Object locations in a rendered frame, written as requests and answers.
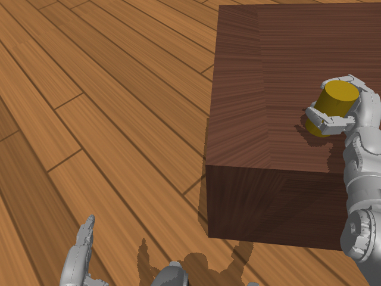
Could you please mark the left robot hand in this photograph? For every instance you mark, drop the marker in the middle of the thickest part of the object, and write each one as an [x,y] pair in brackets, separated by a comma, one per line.
[76,266]

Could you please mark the can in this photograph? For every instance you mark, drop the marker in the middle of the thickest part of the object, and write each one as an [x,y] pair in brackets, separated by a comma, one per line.
[336,99]

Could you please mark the right robot arm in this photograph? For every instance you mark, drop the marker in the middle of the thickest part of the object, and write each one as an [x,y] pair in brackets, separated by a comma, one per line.
[361,237]

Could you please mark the right robot hand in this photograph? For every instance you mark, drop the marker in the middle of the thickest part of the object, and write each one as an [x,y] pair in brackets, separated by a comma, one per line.
[365,111]

